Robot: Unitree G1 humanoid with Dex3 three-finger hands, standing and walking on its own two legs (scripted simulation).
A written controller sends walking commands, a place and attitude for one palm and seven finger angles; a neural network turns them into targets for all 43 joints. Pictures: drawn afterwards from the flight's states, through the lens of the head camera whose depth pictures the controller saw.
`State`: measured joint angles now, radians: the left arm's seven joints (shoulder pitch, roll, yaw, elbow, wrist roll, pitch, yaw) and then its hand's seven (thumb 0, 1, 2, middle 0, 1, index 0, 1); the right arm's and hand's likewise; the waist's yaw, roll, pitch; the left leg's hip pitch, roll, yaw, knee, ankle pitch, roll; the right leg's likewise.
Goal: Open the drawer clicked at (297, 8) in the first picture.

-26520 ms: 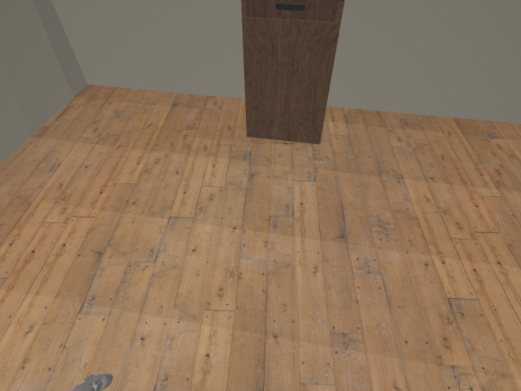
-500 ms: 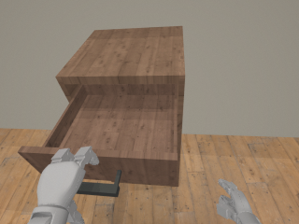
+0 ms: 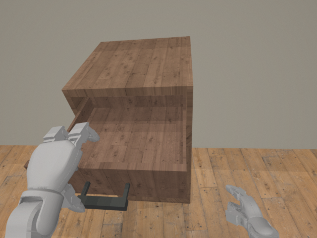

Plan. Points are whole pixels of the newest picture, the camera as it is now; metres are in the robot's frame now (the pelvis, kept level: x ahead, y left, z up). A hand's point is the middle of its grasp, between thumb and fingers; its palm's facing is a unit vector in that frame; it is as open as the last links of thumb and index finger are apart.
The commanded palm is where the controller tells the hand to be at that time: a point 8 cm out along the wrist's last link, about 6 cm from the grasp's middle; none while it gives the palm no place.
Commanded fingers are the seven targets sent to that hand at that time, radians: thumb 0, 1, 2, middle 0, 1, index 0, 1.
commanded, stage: lift the hand off the handle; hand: left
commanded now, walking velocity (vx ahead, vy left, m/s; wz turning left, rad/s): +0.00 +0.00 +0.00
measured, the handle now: (104, 194) +0.21 +0.19 +0.01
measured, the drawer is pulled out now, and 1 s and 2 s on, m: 0.30 0.30 0.30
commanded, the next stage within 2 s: draw the hand back to the body in 0.12 s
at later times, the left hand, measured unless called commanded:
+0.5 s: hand (65, 170) +0.19 +0.22 +0.16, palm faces +0.16 -0.11 -0.98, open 13.8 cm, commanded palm +0.14 +0.22 +0.21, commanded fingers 0.00 -0.50 0.30 -0.30 -1.20 -0.30 -1.20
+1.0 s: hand (72, 167) +0.19 +0.20 +0.17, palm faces +0.32 -0.84 -0.44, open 13.5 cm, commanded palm +0.14 +0.25 +0.21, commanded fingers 0.00 -0.15 0.45 -0.28 -0.98 -0.28 -0.98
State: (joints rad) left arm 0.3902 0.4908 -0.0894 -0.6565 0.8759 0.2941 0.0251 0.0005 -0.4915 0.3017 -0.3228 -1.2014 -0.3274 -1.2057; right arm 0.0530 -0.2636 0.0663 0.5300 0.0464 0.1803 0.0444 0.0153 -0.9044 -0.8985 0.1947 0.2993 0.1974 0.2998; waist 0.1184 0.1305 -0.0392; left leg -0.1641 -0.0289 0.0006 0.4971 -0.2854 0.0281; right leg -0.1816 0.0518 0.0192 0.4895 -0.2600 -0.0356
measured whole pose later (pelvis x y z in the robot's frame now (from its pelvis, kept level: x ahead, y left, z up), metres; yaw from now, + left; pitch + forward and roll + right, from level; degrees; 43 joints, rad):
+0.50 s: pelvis +0.00 -0.01 +0.00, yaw +1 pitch -3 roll +0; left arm 0.38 0.54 0.04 -0.60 0.79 0.26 -0.04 0.00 -0.49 0.30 -0.32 -1.20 -0.32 -1.20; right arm 0.07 -0.28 0.06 0.55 0.05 0.15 0.02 0.02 -0.90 -0.90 0.19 0.30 0.20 0.30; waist 0.11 0.13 -0.02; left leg -0.17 -0.02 -0.03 0.49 -0.27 0.01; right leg -0.18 0.06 -0.01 0.48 -0.25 -0.05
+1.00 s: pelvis +0.01 +0.00 +0.00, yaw +3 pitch -3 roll +0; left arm 0.53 0.33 0.18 -0.64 0.02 -0.01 0.08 0.00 -0.41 0.34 -0.31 -1.15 -0.32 -1.15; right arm 0.16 -0.20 0.07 0.55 0.01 -0.07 -0.06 0.02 -0.90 -0.90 0.20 0.30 0.20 0.30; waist 0.07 0.05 0.02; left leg -0.14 -0.04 -0.05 0.49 -0.30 0.03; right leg -0.14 0.04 -0.03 0.47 -0.28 -0.04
